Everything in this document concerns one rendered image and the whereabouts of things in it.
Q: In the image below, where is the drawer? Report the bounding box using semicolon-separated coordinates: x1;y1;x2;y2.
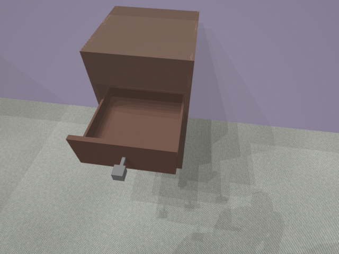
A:
66;86;185;174

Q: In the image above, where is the cabinet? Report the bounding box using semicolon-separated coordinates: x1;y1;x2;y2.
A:
80;6;199;169

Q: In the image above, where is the handle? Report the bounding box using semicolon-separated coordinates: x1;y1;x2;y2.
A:
111;157;127;181

